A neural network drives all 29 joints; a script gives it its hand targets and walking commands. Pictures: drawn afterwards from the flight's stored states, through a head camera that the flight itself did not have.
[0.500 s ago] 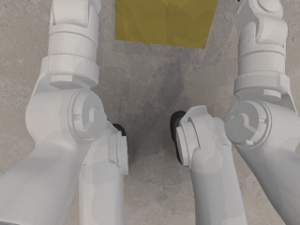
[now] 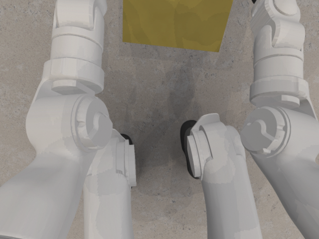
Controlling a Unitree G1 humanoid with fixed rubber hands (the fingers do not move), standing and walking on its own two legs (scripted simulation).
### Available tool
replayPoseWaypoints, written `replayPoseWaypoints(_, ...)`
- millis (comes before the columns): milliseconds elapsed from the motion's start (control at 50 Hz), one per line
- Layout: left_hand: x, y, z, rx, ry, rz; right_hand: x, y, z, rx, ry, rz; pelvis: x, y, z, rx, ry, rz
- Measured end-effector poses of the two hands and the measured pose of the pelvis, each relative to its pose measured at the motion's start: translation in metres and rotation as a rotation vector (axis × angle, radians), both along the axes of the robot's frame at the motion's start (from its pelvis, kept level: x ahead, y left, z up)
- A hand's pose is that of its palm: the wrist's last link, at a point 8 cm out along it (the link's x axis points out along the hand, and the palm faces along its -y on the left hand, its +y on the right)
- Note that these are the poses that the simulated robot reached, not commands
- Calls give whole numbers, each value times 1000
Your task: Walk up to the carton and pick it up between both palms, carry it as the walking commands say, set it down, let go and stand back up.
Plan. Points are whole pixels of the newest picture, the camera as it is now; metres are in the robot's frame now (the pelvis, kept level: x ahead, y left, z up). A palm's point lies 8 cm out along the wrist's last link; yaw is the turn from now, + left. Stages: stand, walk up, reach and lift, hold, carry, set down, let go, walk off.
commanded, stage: set down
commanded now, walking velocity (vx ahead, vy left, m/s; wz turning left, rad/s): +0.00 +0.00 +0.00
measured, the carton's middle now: out of the picture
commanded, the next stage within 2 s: none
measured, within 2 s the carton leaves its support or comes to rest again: rests again in 0.46 s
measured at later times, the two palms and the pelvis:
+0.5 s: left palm (87, 5) +0.53 +0.10 -0.22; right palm (249, 20) +0.48 -0.21 -0.21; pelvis -0.01 +0.00 +0.00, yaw +0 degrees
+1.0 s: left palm out of the picture +0.57 +0.11 -0.14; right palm out of the picture +0.50 -0.23 -0.14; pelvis -0.03 +0.00 +0.00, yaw +0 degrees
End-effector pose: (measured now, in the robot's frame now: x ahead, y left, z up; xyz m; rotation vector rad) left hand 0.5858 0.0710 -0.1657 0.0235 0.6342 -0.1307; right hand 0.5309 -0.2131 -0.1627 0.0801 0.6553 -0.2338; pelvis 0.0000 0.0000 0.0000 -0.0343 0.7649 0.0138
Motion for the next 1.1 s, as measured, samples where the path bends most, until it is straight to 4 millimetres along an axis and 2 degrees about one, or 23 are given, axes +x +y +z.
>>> replayPoseWaypoints(180,0,1,-2,12,-4,-10,1,-1,0,-10,2,11,0,-1,-1,1,1,-1)
replayPoseWaypoints(260,-8,3,-11,30,30,-25,-2,1,-5,-17,25,19,0,-1,-1,4,0,-2)
replayPoseWaypoints(420,-44,13,-50,96,121,-44,-36,7,-41,-51,149,45,-6,-2,1,7,-44,1)
replayPoseWaypoints(500,-51,28,-57,125,113,-11,-48,1,-49,-76,162,22,-13,-3,-2,4,-94,2)
replayPoseWaypoints(640,-36,47,-32,122,78,29,-41,-19,-28,-81,121,-16,-24,-3,-11,-1,-155,2)
replayPoseWaypoints(740,-30,44,-15,105,75,23,-40,-24,-14,-70,119,-20,-29,-3,-13,-2,-158,0)
replayPoseWaypoints(920,-27,39,1,104,40,30,-36,-17,-1,-72,81,-28,-33,-4,-3,-3,-127,-3)
replayPoseWaypoints(980,-21,41,16,116,9,39,-31,-18,12,-74,43,-40,-32,-3,2,0,-106,-8)
replayPoseWaypoints(1100,-14,42,56,128,-11,48,-27,-26,52,-84,7,-62,-27,-3,20,9,-60,-12)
